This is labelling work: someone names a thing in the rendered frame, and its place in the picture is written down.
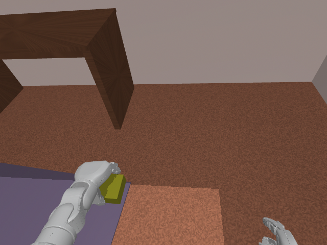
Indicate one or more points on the left robot hand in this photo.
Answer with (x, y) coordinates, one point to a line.
(97, 172)

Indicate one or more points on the desk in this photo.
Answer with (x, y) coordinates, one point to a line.
(91, 34)

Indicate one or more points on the left robot arm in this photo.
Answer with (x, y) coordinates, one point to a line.
(68, 219)

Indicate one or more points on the small box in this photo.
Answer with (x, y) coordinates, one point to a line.
(112, 189)

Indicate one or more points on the right robot hand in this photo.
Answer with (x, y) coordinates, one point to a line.
(283, 237)

